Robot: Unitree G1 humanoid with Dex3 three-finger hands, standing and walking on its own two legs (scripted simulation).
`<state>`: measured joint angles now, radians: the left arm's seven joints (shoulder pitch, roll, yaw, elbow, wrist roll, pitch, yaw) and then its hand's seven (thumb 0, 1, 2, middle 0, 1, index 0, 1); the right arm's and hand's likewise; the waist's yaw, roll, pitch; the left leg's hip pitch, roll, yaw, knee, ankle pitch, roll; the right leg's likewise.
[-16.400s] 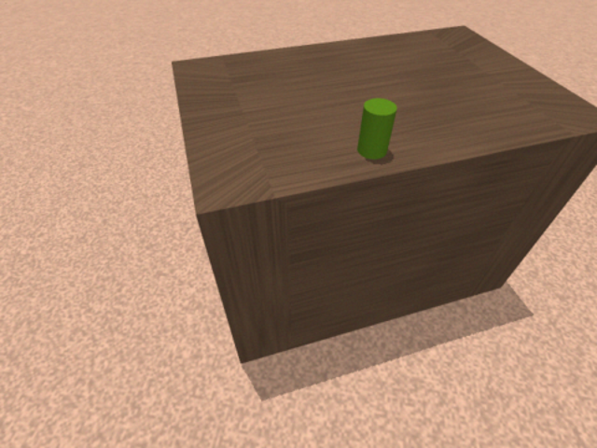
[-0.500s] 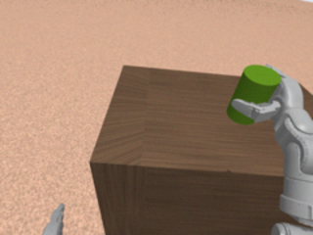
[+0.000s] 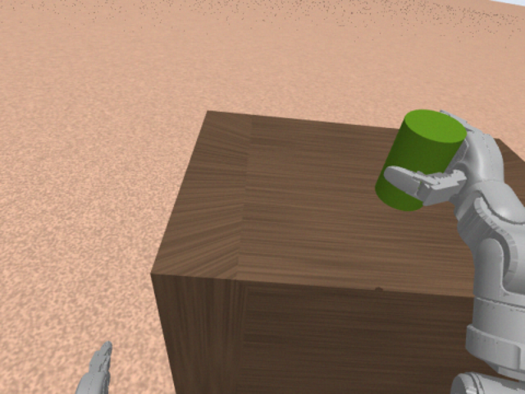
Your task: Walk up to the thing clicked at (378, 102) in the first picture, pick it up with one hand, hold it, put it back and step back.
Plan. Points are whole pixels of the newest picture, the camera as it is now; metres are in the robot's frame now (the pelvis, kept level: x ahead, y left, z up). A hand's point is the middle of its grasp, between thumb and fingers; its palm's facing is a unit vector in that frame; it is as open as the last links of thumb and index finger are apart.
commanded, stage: hold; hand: right
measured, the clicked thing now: (415, 162) +0.34 -0.16 +0.27
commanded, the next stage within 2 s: crouch in 1.90 s
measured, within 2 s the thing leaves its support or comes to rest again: neither
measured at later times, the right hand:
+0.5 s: hand (423, 164) +0.34 -0.17 +0.27, palm faces +0.10 +1.00 -0.02, open 10.1 cm
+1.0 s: hand (424, 173) +0.33 -0.17 +0.26, palm faces +0.13 +0.99 -0.03, open 10.1 cm
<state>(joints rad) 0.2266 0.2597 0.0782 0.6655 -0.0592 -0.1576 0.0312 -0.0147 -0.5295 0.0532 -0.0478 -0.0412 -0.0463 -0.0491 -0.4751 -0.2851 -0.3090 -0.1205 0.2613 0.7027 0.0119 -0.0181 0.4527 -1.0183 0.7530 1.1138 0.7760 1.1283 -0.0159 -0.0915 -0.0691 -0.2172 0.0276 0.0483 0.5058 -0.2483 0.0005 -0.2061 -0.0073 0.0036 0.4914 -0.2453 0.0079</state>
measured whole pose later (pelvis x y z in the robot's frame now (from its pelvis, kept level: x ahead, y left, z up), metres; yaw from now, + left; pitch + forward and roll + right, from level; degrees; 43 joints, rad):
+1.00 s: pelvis +0.00 +0.00 +0.00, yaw +0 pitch -3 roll +0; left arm 0.22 0.26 0.08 0.66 -0.06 -0.16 0.03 -0.01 -0.53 0.05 -0.05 -0.04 -0.05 -0.05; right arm -0.40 -0.28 -0.30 -0.17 0.25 0.68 0.03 -0.02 0.48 -1.05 0.75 1.13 0.78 1.14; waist -0.02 -0.09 -0.07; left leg -0.20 0.03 0.05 0.51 -0.25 0.00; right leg -0.19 -0.01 0.01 0.49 -0.25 0.01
